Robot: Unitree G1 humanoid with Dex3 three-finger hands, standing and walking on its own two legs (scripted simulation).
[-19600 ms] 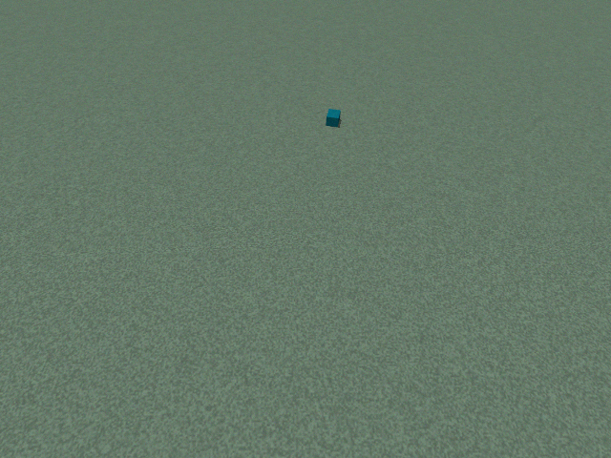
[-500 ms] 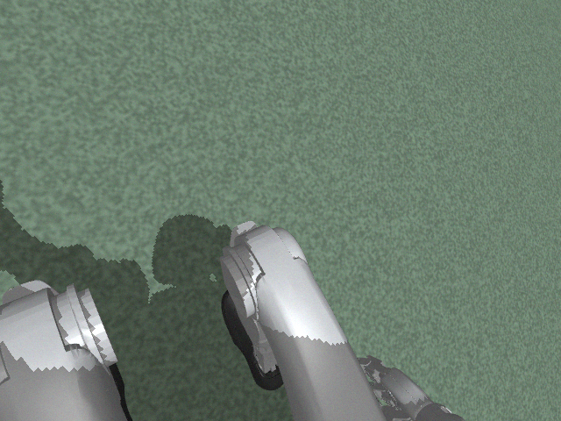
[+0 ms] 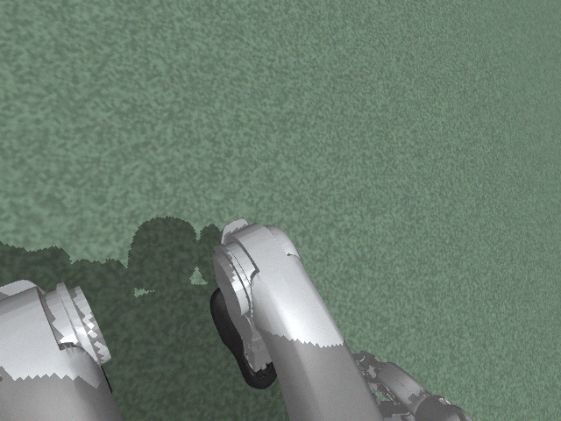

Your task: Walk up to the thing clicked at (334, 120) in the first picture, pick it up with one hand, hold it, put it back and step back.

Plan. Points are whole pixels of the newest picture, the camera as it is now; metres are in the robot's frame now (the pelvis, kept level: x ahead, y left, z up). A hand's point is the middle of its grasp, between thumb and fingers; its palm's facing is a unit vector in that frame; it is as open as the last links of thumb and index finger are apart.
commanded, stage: close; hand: left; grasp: from above
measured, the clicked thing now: out of the picture +0.44 +0.33 -0.28
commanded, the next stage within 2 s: settle in 1.38 s
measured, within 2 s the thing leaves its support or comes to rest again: leaves its support in 1.78 s
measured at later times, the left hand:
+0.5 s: hand out of the picture +0.43 +0.33 -0.24, palm faces -0.39 -0.19 -0.90, open 12.0 cm
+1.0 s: hand out of the picture +0.43 +0.33 -0.24, palm faces -0.40 -0.18 -0.90, open 11.4 cm
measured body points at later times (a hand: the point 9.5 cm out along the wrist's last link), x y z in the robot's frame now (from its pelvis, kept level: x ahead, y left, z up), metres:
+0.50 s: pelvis +0.00 +0.00 +0.00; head +0.27 +0.13 +0.34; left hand +0.45 +0.34 -0.19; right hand +0.05 -0.25 -0.06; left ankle +0.07 +0.14 -0.27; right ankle +0.11 -0.12 -0.27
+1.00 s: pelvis +0.00 +0.00 +0.01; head +0.26 +0.13 +0.34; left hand +0.45 +0.34 -0.18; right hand +0.05 -0.25 -0.05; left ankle +0.07 +0.14 -0.27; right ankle +0.11 -0.12 -0.27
